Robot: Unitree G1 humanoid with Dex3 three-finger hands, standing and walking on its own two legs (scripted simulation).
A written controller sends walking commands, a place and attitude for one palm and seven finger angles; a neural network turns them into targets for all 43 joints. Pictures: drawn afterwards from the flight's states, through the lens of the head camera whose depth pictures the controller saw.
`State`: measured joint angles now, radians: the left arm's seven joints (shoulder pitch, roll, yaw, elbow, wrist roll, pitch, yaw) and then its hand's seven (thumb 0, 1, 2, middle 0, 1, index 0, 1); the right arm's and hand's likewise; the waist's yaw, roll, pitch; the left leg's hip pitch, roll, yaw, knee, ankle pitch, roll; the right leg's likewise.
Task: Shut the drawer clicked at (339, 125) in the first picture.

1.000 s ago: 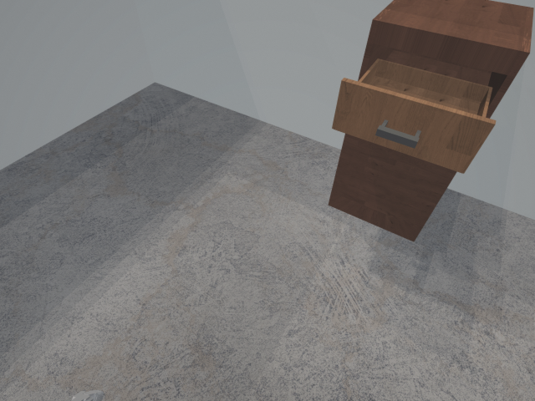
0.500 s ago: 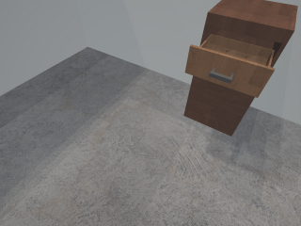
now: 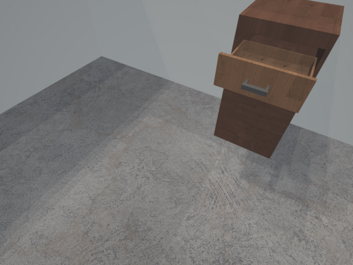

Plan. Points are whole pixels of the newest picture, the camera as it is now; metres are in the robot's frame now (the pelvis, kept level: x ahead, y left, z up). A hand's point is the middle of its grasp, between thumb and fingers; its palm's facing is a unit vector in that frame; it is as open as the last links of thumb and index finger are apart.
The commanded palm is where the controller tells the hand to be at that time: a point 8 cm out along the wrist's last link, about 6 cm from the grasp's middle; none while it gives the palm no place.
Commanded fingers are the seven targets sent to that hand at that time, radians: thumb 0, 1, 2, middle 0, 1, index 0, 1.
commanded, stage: look at it before walking up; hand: left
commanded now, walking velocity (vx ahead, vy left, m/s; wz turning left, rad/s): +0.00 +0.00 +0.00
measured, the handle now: (255, 86) +0.81 -0.29 -0.04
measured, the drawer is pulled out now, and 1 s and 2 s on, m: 0.29 0.29 0.29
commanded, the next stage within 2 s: walk to a spot facing it in 0.44 s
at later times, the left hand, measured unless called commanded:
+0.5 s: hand out of the picture +0.08 +0.25 -0.15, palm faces -0.02 -0.94 -0.34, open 7.4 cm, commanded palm none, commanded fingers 0.00 0.90 0.90 -0.20 -0.30 -0.20 -0.30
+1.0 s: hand out of the picture +0.05 +0.16 -0.17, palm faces -0.12 -0.96 -0.27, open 7.3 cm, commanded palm none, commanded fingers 0.00 0.90 0.90 -0.20 -0.30 -0.20 -0.30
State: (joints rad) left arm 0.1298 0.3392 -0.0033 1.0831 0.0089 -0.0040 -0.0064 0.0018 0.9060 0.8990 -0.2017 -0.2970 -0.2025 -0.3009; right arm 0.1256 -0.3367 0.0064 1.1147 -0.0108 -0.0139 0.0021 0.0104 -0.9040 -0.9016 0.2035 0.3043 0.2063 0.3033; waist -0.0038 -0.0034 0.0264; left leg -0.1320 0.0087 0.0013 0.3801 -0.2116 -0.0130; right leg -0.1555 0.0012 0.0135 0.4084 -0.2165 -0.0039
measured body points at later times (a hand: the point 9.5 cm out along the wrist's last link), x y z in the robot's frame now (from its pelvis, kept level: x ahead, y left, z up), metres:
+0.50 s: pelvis +0.01 +0.00 +0.00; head +0.01 +0.00 +0.45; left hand +0.08 +0.30 -0.13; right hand +0.09 -0.30 -0.13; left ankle +0.00 +0.13 -0.74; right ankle +0.00 -0.12 -0.74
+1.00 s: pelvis -0.02 -0.03 -0.02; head +0.01 -0.06 +0.43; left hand +0.06 +0.21 -0.15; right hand +0.01 -0.29 -0.18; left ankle -0.01 +0.13 -0.69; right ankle -0.01 -0.10 -0.74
